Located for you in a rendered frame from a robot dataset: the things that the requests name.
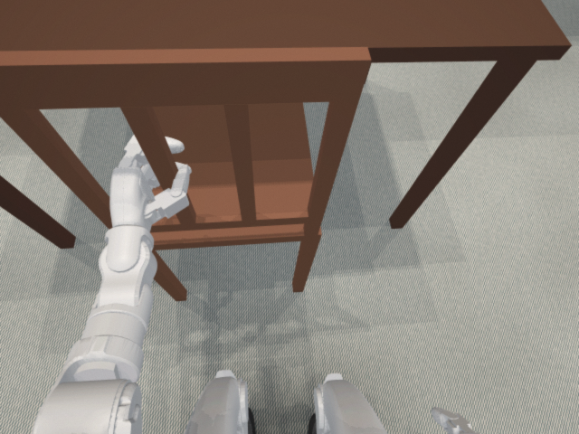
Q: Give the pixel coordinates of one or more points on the table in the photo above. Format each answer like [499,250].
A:
[515,33]

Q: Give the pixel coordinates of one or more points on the robot right hand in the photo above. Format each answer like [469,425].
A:
[453,423]

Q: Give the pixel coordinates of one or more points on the left robot forearm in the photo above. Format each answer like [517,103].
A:
[111,344]

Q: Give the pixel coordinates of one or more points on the left robot thigh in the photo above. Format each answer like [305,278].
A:
[221,407]

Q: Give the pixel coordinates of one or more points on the robot left hand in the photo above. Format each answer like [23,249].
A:
[131,188]

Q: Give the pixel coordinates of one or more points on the robot left upper arm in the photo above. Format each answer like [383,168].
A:
[93,407]

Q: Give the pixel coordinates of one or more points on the chair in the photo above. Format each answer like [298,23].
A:
[239,114]

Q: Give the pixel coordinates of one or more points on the robot thigh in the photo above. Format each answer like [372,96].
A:
[221,407]
[341,408]

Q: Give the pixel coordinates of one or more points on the right robot thigh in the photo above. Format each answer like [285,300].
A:
[341,408]

